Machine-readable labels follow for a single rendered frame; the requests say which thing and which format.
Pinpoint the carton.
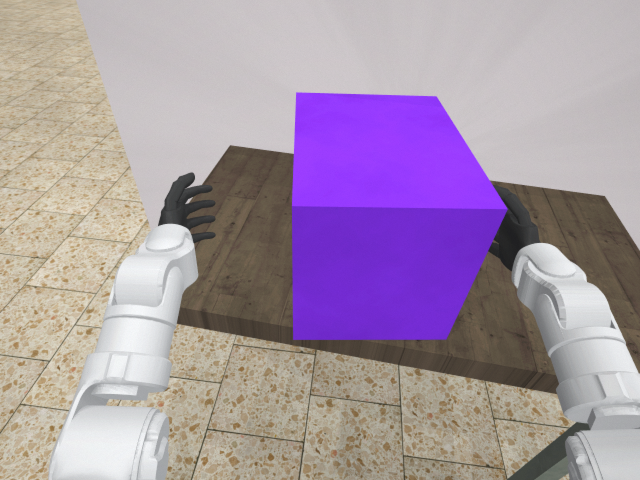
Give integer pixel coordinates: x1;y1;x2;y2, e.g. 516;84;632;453
292;92;508;340

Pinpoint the robot right upper arm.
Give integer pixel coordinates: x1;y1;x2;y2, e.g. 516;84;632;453
565;429;640;480

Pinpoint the robot left forearm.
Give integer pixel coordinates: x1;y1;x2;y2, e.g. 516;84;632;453
48;224;198;480

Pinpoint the left robot hand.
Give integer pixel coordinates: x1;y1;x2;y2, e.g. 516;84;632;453
158;172;216;243

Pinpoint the robot left upper arm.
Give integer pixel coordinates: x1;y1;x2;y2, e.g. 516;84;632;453
52;405;169;480

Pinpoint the right robot hand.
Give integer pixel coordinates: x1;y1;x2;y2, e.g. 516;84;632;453
488;185;541;271

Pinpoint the table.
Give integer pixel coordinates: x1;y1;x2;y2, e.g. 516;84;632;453
177;145;640;480

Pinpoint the robot right forearm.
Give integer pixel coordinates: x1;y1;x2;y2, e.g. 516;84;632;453
511;243;640;430

